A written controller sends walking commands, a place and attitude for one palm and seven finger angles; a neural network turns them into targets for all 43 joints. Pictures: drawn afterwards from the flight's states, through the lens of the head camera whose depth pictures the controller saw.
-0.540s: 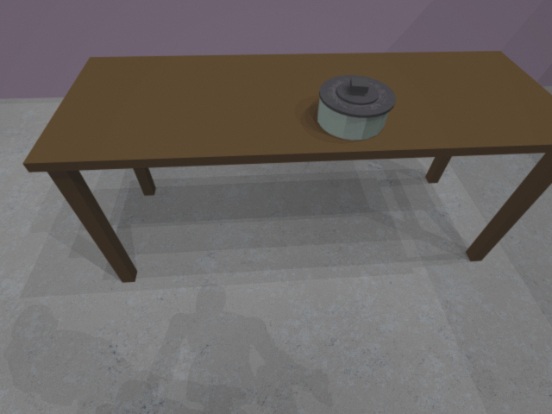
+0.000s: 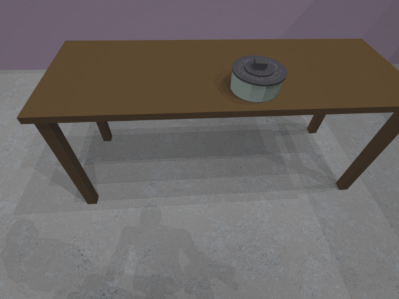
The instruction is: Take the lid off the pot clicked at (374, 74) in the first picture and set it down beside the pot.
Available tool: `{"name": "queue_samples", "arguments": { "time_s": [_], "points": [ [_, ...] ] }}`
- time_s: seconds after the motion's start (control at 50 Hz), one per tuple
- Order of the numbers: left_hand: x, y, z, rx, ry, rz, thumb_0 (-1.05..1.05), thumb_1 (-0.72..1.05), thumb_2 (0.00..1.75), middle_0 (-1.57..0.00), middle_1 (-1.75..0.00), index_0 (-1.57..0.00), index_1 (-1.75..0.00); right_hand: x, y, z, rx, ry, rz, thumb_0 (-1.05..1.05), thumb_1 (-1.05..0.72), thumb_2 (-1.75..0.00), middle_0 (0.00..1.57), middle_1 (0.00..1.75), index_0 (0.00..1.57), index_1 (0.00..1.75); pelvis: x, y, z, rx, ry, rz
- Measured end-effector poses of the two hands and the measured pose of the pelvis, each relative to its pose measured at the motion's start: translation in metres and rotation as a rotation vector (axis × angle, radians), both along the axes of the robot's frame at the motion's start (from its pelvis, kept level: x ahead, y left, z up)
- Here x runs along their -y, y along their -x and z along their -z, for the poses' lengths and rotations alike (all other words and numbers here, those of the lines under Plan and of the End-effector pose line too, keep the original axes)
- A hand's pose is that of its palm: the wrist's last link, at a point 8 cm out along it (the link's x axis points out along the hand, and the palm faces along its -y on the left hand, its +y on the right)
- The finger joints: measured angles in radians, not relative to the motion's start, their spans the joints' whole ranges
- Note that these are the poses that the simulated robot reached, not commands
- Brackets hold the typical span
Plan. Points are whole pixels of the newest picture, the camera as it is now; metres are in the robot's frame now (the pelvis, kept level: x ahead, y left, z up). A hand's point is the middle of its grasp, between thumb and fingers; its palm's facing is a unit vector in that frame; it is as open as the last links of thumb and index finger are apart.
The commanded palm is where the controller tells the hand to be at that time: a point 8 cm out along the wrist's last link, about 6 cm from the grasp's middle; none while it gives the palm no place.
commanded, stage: look at it before walking up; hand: left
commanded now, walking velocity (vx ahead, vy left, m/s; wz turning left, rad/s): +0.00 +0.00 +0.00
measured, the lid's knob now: (260, 62) +0.92 -0.18 +0.01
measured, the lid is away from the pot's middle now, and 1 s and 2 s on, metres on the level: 0.00 0.00 0.00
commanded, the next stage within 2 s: walk to a spot facing it in 0.10 s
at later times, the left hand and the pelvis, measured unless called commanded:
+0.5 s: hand out of the picture +0.05 +0.21 -0.18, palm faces -0.10 -0.95 -0.28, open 7.4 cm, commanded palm none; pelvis -0.01 -0.01 -0.01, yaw -8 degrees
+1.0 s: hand out of the picture +0.10 +0.18 -0.17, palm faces -0.29 -0.92 -0.25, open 7.4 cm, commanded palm none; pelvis -0.01 +0.00 -0.01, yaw -23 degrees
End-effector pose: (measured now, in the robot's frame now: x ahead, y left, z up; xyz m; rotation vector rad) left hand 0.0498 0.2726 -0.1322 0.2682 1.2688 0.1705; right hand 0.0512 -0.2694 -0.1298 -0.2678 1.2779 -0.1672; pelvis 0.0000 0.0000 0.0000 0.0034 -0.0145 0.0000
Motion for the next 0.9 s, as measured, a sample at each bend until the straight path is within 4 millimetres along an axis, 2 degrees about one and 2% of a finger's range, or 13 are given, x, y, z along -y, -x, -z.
{"name": "queue_samples", "arguments": {
  "time_s": [0.26, 0.36, 0.48, 0.58, 0.62, 0.76, 0.9],
  "points": [
    [-0.005, -0.002, -0.002, -0.002, -0.008, -0.004, 0.01, 0.9, 0.9, -0.21, -0.29, -0.2, -0.3, -0.001, -0.003, 0.0, 0.006, 0.002, 0.001, 0.0, -0.9, -0.9, 0.2, 0.3, 0.2, 0.3, -0.002, -0.003, -0.001, 0.003, -0.001, 0.004],
    [-0.001, -0.002, 0.001, -0.02, -0.007, 0.007, 0.01, 0.9, 0.9, -0.2, -0.29, -0.2, -0.3, -0.005, -0.001, 0.003, 0.031, -0.002, 0.037, 0.0, -0.9, -0.9, 0.2, 0.3, 0.2, 0.3, -0.002, -0.001, 0.002, 0.0, -0.004, 0.047],
    [0.015, -0.003, 0.011, -0.053, 0.01, 0.056, 0.01, 0.9, 0.9, -0.2, -0.29, -0.2, -0.3, -0.009, 0.018, 0.015, 0.053, -0.037, 0.115, 0.0, -0.9, -0.9, 0.2, 0.3, 0.2, 0.3, 0.005, 0.006, 0.011, 0.001, -0.027, 0.119],
    [0.038, -0.005, 0.014, -0.057, 0.003, 0.101, 0.01, 0.9, 0.9, -0.2, -0.29, -0.2, -0.3, 0.002, 0.043, 0.036, 0.037, -0.076, 0.188, 0.0, -0.9, -0.9, 0.21, 0.3, 0.2, 0.3, 0.02, 0.011, 0.023, 0.012, -0.028, 0.18],
    [0.047, -0.004, 0.012, -0.045, 0.003, 0.104, 0.01, 0.9, 0.9, -0.2, -0.29, -0.2, -0.3, 0.007, 0.051, 0.039, 0.008, -0.08, 0.208, 0.0, -0.9, -0.9, 0.21, 0.3, 0.2, 0.3, 0.024, 0.012, 0.022, 0.006, -0.02, 0.182],
    [0.068, -0.004, 0.0, -0.072, 0.025, 0.14, 0.01, 0.9, 0.9, -0.21, -0.29, -0.2, -0.3, 0.016, 0.06, 0.023, 0.015, -0.075, 0.269, 0.01, -0.9, -0.9, 0.2, 0.3, 0.2, 0.3, 0.03, 0.014, 0.007, -0.022, -0.029, 0.248],
    [0.064, -0.028, -0.001, -0.067, 0.034, 0.218, 0.01, 0.9, 0.9, -0.21, -0.3, -0.2, -0.3, 0.015, 0.049, 0.01, 0.096, -0.049, 0.332, 0.01, -0.9, -0.9, 0.2, 0.3, 0.19, 0.3, 0.021, 0.012, 0.003, -0.039, -0.033, 0.336]
  ]
}}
